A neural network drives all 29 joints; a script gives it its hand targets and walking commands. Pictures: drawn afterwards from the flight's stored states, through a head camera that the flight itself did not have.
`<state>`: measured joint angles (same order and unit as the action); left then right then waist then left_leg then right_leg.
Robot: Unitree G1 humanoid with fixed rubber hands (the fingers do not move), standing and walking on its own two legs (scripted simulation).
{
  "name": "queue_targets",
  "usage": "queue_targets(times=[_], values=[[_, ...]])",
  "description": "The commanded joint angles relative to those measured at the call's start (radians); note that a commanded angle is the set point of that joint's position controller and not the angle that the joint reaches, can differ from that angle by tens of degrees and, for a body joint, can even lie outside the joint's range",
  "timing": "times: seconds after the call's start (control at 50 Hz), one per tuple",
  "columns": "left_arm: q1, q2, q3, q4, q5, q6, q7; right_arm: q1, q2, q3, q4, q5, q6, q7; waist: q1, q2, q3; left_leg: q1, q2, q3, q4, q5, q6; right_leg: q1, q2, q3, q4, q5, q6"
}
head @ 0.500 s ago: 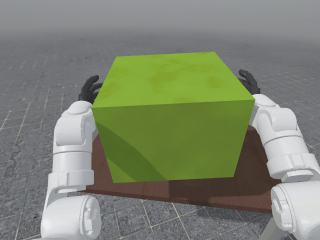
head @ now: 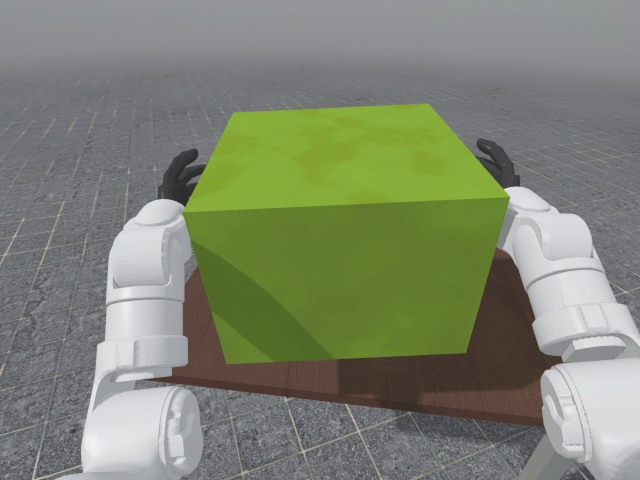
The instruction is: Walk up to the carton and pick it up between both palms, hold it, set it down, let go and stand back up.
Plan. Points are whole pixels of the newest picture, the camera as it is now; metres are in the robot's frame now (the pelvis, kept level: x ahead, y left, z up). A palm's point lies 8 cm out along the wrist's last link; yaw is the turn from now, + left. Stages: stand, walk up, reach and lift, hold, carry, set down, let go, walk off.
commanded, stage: hold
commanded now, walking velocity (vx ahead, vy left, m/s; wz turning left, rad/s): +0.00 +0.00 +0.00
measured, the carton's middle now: (337, 220) +0.41 +0.00 +0.21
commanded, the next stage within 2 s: none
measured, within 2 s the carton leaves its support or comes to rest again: neither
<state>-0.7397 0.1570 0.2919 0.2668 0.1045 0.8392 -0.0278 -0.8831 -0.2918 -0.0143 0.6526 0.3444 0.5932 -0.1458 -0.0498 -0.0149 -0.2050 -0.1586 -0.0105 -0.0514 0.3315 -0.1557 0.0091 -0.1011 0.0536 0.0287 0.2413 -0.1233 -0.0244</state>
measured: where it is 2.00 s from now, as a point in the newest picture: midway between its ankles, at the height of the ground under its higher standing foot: outside the picture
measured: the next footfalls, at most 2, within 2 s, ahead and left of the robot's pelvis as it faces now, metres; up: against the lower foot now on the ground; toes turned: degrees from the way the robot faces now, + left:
none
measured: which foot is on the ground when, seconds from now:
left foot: down 0.00-1.00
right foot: down 0.00-1.00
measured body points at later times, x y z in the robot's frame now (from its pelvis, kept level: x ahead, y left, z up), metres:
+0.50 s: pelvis +0.00 +0.00 +0.00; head -0.08 +0.02 +0.44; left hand +0.37 +0.20 +0.25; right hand +0.38 -0.19 +0.27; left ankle +0.01 +0.11 -0.75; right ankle +0.00 -0.11 -0.75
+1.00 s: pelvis +0.00 +0.00 +0.00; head -0.08 +0.02 +0.44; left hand +0.37 +0.20 +0.25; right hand +0.38 -0.19 +0.27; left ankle +0.01 +0.11 -0.75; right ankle +0.00 -0.11 -0.75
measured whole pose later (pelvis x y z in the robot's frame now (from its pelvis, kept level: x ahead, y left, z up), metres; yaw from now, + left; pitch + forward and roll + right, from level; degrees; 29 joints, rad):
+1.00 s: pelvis +0.00 +0.00 +0.00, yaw +0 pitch -1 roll -1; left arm -0.73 0.15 0.29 0.26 0.11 0.84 -0.03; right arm -0.88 -0.30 -0.01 0.65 0.35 0.60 -0.14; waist -0.05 -0.01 -0.21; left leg -0.16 -0.01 -0.05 0.33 -0.16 0.01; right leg -0.10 0.05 0.03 0.24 -0.12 -0.02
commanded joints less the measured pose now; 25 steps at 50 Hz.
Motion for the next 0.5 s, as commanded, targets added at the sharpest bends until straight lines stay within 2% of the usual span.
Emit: queue_targets(times=[0.0, 0.02, 0.04, 0.12, 0.16, 0.18, 0.22, 0.24, 0.28, 0.34, 0.36, 0.42, 0.46, 0.48], values=[[-0.804, -0.570, -0.402, -0.181, -0.180, -0.087, -0.145, -0.867, 0.631, 0.256, -0.414, 0.167, -0.040, 0.154, -0.007, 0.030, -0.316, 0.065, -0.011, 0.003, -0.030, 0.177, -0.012, 0.138, -0.009, 0.025, 0.004, 0.210, 0.029], [-0.820, -0.577, -0.428, -0.214, -0.190, -0.090, -0.143, -0.854, 0.638, 0.254, -0.408, 0.172, -0.039, 0.155, -0.021, 0.048, -0.340, 0.082, -0.008, 0.000, -0.022, 0.194, -0.020, 0.136, -0.006, 0.023, 0.008, 0.217, 0.026], [-0.804, -0.574, -0.412, -0.192, -0.182, -0.085, -0.142, -0.856, 0.628, 0.251, -0.419, 0.173, -0.040, 0.154, -0.011, 0.047, -0.316, 0.084, -0.007, 0.000, -0.021, 0.193, -0.021, 0.125, -0.005, 0.022, 0.005, 0.213, 0.025], [-0.800, -0.570, -0.410, -0.201, -0.180, -0.084, -0.144, -0.854, 0.619, 0.247, -0.419, 0.169, -0.038, 0.153, -0.014, 0.039, -0.307, 0.087, -0.007, 0.002, -0.022, 0.195, -0.024, 0.118, -0.001, 0.014, 0.002, 0.199, 0.028], [-0.821, -0.581, -0.427, -0.227, -0.194, -0.087, -0.139, -0.848, 0.619, 0.243, -0.413, 0.169, -0.039, 0.160, -0.017, 0.065, -0.317, 0.082, -0.005, 0.001, -0.028, 0.183, -0.029, 0.116, 0.000, 0.014, 0.001, 0.174, 0.019], [-0.816, -0.584, -0.441, -0.237, -0.197, -0.086, -0.137, -0.859, 0.624, 0.254, -0.431, 0.173, -0.044, 0.161, -0.019, 0.070, -0.336, 0.089, -0.006, -0.002, -0.020, 0.210, -0.030, 0.125, -0.001, 0.017, 0.006, 0.202, 0.018], [-0.792, -0.568, -0.418, -0.204, -0.178, -0.079, -0.136, -0.831, 0.606, 0.245, -0.396, 0.166, -0.035, 0.161, -0.017, 0.063, -0.296, 0.088, -0.004, 0.000, -0.027, 0.197, -0.029, 0.113, -0.001, 0.018, -0.001, 0.195, 0.018], [-0.787, -0.561, -0.406, -0.197, -0.174, -0.079, -0.138, -0.840, 0.616, 0.257, -0.398, 0.169, -0.035, 0.161, -0.003, 0.037, -0.294, 0.077, -0.004, 0.003, -0.029, 0.191, -0.025, 0.122, -0.001, 0.016, -0.001, 0.189, 0.025], [-0.801, -0.573, -0.423, -0.223, -0.182, -0.083, -0.137, -0.839, 0.624, 0.258, -0.409, 0.167, -0.040, 0.163, -0.002, 0.052, -0.320, 0.077, -0.003, 0.000, -0.027, 0.201, -0.023, 0.129, -0.002, 0.018, 0.006, 0.200, 0.023], [-0.783, -0.564, -0.406, -0.192, -0.181, -0.078, -0.139, -0.856, 0.619, 0.261, -0.428, 0.174, -0.038, 0.159, 0.002, 0.031, -0.309, 0.076, -0.008, 0.003, -0.026, 0.196, -0.017, 0.139, -0.006, 0.018, 0.004, 0.213, 0.029], [-0.791, -0.572, -0.425, -0.234, -0.191, -0.082, -0.139, -0.865, 0.640, 0.281, -0.462, 0.185, -0.042, 0.159, 0.004, 0.021, -0.355, 0.089, -0.009, 0.000, -0.016, 0.226, -0.018, 0.144, -0.005, 0.019, 0.011, 0.241, 0.031], [-0.799, -0.570, -0.425, -0.233, -0.195, -0.080, -0.138, -0.858, 0.626, 0.269, -0.451, 0.186, -0.039, 0.157, -0.010, 0.031, -0.341, 0.102, -0.007, 0.000, -0.014, 0.226, -0.022, 0.129, 0.001, 0.017, 0.008, 0.236, 0.029], [-0.790, -0.565, -0.411, -0.223, -0.186, -0.080, -0.140, -0.860, 0.629, 0.270, -0.452, 0.182, -0.037, 0.155, 0.002, 0.026, -0.324, 0.090, -0.010, 0.005, -0.018, 0.208, -0.018, 0.127, -0.004, 0.018, 0.005, 0.225, 0.030], [-0.790, -0.565, -0.408, -0.219, -0.180, -0.079, -0.141, -0.851, 0.626, 0.263, -0.437, 0.174, -0.035, 0.155, -0.004, 0.027, -0.308, 0.078, -0.008, 0.005, -0.024, 0.199, -0.019, 0.129, -0.002, 0.017, 0.006, 0.214, 0.030]])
